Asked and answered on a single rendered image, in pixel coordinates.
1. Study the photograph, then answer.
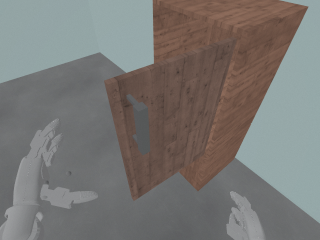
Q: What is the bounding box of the left robot hand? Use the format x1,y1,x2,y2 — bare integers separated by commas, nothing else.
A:
13,118,98,209

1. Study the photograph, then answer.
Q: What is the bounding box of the right robot hand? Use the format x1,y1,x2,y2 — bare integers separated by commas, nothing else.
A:
226,191,266,240

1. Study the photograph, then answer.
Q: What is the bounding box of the handle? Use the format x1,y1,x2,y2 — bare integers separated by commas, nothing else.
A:
126,94,150,155

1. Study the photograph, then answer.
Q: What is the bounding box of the cupboard door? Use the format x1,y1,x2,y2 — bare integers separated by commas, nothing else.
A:
104,37,237,201

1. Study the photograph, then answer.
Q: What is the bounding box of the left robot forearm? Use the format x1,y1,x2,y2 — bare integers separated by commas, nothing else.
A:
0,203,45,240

